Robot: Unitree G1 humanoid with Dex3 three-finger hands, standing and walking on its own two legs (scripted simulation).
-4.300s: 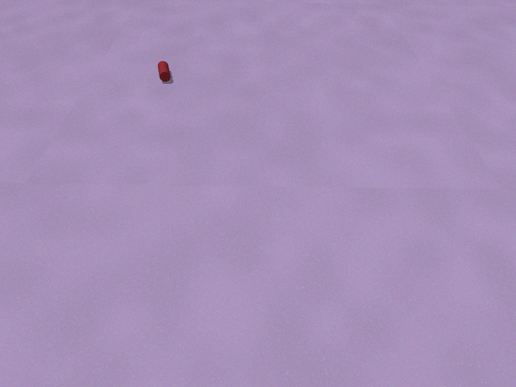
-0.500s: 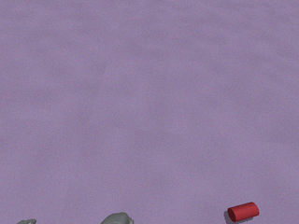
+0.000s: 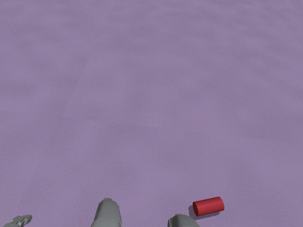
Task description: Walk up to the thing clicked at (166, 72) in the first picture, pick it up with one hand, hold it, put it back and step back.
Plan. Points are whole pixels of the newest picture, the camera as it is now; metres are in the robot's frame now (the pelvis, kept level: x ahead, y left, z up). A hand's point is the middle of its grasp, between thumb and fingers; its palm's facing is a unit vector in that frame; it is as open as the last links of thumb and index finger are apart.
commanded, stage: walk up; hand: left
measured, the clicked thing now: (208, 206) +0.33 -0.37 -0.68
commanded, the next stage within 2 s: none
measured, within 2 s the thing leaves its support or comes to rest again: neither
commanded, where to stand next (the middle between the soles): -0.02 -0.64 m, yaw +7 degrees
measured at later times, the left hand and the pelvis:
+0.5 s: hand out of the picture +0.07 +0.09 -0.12, palm faces -0.05 -0.95 -0.30, open 7.4 cm; pelvis -0.03 -0.18 +0.04, yaw +3 degrees
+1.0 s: hand out of the picture +0.00 -0.12 -0.10, palm faces +0.02 -0.93 -0.37, open 7.4 cm; pelvis -0.08 -0.41 +0.03, yaw +4 degrees
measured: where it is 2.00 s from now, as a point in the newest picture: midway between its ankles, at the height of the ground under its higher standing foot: outside the picture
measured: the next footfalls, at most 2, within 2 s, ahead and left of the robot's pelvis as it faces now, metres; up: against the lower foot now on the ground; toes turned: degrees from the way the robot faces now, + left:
left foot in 0.24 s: +0.04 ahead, -0.02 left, +0.00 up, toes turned +6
right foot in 0.66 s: +0.04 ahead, -0.46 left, +0.00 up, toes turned +2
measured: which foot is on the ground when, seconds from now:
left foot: up 0.00-0.22, down 0.24-0.68, up 0.70-1.00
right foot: down 0.00-0.26, up 0.28-0.64, down 0.66-1.00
